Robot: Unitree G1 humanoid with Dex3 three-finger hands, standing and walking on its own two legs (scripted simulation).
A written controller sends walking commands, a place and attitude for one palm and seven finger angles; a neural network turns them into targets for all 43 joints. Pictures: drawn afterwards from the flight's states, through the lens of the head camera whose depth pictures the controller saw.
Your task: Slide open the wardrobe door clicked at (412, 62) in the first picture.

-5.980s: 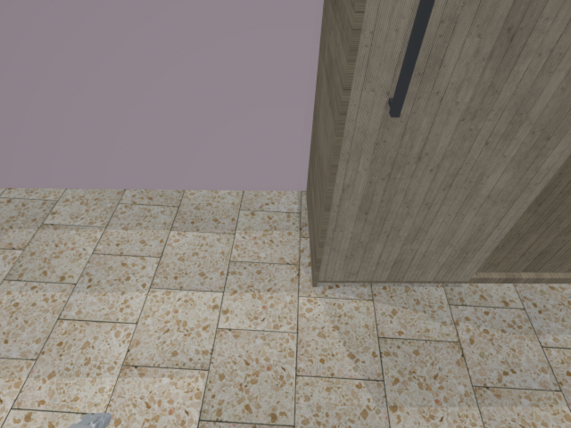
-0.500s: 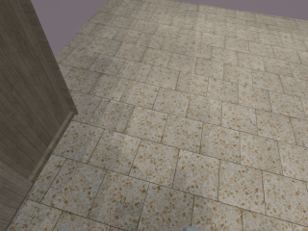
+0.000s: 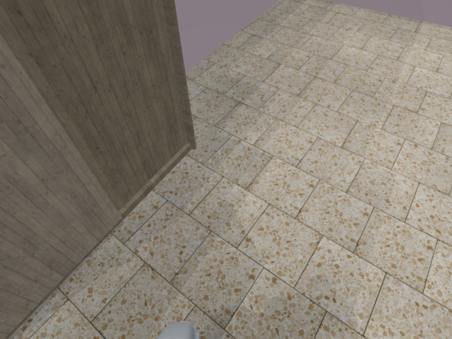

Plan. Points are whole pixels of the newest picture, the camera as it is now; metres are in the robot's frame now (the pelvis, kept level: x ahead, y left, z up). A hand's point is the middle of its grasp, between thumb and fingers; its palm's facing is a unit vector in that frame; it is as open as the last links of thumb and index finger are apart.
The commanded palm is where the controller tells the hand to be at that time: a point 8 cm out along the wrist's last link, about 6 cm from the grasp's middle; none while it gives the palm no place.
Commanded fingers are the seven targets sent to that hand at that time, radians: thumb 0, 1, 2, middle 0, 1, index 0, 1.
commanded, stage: turn to face it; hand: left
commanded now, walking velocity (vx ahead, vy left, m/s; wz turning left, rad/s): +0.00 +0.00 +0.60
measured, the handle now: out of the picture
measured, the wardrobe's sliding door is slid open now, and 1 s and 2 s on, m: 0.00 0.00 0.00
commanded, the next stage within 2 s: take the last steps up to it in 1.64 s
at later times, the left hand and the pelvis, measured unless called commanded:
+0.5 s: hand out of the picture +0.07 +0.28 -0.15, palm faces +0.29 -0.92 -0.26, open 7.4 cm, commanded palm none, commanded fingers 0.00 0.90 0.90 -0.20 -0.30 -0.20 -0.30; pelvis +0.00 +0.04 +0.00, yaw +17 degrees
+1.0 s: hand out of the picture -0.09 +0.21 -0.17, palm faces +0.58 -0.77 -0.27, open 7.4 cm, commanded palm none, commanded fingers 0.00 0.90 0.90 -0.20 -0.30 -0.20 -0.30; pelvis -0.01 +0.01 -0.01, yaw +36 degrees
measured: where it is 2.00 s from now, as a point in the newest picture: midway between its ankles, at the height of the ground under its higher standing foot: outside the picture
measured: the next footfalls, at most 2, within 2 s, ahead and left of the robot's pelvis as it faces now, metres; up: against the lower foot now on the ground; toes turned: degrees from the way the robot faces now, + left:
left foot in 0.12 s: +0.03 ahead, +0.14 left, +0.00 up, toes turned +11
right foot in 0.64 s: +0.08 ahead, -0.09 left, +0.00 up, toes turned +20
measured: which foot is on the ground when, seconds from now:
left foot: up 0.00-0.10, down 0.12-0.62, up 0.64-1.00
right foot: down 0.00-0.12, up 0.14-0.62, down 0.64-1.00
